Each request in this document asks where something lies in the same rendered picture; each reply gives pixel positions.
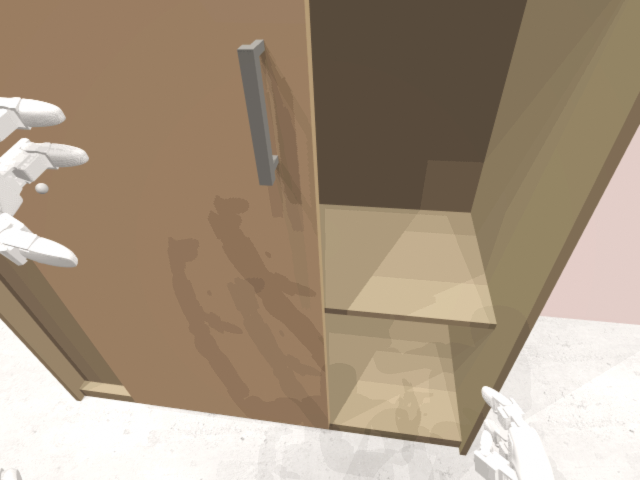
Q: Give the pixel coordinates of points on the right robot hand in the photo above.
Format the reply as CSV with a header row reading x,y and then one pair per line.
x,y
522,453

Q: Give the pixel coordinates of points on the handle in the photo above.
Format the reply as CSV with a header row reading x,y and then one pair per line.
x,y
250,68

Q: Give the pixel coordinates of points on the wardrobe door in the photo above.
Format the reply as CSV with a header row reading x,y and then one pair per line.
x,y
31,289
200,288

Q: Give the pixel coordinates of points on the left robot hand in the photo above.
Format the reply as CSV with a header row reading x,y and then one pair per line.
x,y
24,163

